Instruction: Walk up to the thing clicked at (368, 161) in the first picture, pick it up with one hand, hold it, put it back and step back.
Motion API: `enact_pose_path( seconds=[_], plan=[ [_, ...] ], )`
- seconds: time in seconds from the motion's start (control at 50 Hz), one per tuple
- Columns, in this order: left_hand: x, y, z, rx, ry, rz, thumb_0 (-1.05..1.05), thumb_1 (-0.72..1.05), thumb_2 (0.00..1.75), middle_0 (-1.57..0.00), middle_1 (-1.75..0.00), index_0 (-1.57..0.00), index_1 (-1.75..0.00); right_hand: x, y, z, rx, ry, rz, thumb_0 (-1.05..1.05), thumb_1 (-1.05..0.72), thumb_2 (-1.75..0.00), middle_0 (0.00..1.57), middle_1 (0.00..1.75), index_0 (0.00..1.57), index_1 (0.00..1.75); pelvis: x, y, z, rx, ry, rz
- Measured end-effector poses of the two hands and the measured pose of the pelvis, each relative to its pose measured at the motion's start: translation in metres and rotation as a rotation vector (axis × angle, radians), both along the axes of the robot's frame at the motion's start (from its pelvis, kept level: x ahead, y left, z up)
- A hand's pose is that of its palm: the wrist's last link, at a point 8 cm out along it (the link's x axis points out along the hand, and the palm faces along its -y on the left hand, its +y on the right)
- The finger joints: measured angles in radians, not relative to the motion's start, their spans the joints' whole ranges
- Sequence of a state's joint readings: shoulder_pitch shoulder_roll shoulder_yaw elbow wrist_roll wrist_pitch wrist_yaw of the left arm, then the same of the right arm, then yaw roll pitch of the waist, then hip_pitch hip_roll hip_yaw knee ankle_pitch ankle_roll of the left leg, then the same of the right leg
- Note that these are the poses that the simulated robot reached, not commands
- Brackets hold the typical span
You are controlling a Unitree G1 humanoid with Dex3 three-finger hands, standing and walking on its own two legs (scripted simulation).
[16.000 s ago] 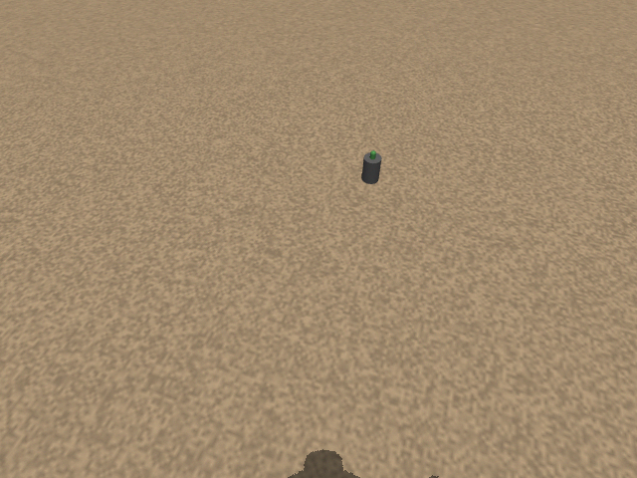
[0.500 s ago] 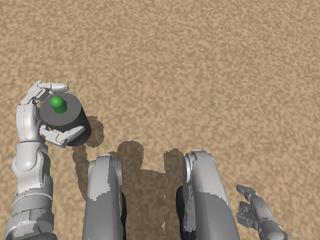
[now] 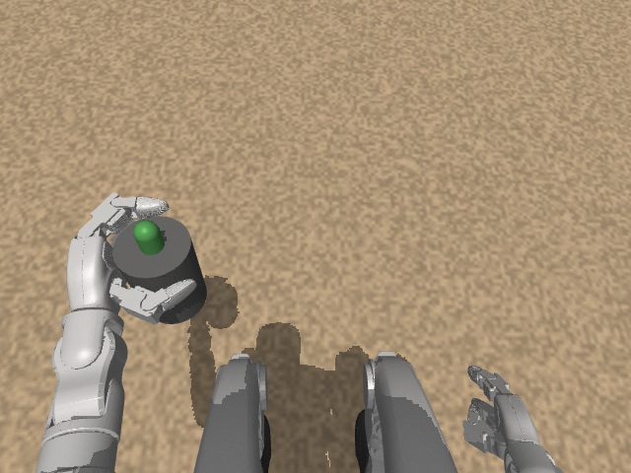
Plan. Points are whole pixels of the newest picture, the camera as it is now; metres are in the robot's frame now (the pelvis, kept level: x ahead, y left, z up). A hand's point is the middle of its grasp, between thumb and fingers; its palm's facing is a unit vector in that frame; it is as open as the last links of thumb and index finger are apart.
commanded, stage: lift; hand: left
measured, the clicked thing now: (162, 265) +0.36 +0.19 -0.01
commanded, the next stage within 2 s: hold in 1.22 s
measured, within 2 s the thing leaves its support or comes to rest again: neither
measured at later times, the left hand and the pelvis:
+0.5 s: hand (114, 217) +0.36 +0.19 +0.13, palm faces +0.10 -0.99 -0.03, open 11.1 cm; pelvis +0.02 +0.00 +0.11, yaw +1 degrees
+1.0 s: hand (110, 176) +0.37 +0.17 +0.18, palm faces +0.09 -1.00 -0.01, open 11.1 cm; pelvis +0.04 -0.01 +0.15, yaw +2 degrees
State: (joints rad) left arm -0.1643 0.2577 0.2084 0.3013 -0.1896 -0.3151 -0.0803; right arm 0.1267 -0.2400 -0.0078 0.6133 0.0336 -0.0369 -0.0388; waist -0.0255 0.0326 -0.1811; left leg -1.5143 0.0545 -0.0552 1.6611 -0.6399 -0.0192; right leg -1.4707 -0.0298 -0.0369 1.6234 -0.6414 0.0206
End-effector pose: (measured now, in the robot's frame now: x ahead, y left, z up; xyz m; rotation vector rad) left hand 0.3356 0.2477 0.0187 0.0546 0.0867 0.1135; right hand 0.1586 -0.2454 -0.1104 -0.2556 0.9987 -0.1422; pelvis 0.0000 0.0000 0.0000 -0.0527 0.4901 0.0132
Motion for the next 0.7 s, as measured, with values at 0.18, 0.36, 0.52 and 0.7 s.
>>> enact_pose_path(
  seconds=[0.18, 0.36, 0.52, 0.7],
  plan=[
    [0.0, 0.0, 0.057, -0.012, -0.004, 0.01, 0.03, -0.51, 1.07, -0.67, -0.98, -0.65, -0.99, 0.005, 0.002, 0.062, -0.009, -0.042, 0.0, 0.01, -0.9, -0.9, 0.2, 0.3, 0.21, 0.3, 0.014, 0.001, 0.052, 0.003, -0.079, 0.01],
    [0.001, -0.002, 0.094, -0.017, -0.005, -0.01, 0.03, -0.51, 1.07, -0.67, -0.98, -0.65, -0.99, 0.001, 0.003, 0.099, -0.008, -0.038, 0.005, 0.01, -0.9, -0.9, 0.2, 0.3, 0.21, 0.3, 0.02, 0.003, 0.088, 0.008, -0.15, 0.015],
    [-0.004, -0.007, 0.115, -0.026, -0.001, -0.015, 0.03, -0.51, 1.07, -0.67, -0.98, -0.65, -0.99, -0.001, 0.005, 0.119, 0.006, -0.033, 0.013, 0.01, -0.9, -0.9, 0.2, 0.3, 0.21, 0.3, 0.023, 0.002, 0.109, 0.018, -0.194, 0.015],
    [-0.004, -0.013, 0.137, -0.028, -0.013, -0.008, 0.03, -0.51, 1.07, -0.67, -0.98, -0.65, -0.99, 0.005, 0.009, 0.135, 0.018, -0.042, 0.022, 0.01, -0.91, -0.9, 0.2, 0.3, 0.21, 0.3, 0.028, -0.001, 0.127, 0.027, -0.239, 0.017]
  ],
)
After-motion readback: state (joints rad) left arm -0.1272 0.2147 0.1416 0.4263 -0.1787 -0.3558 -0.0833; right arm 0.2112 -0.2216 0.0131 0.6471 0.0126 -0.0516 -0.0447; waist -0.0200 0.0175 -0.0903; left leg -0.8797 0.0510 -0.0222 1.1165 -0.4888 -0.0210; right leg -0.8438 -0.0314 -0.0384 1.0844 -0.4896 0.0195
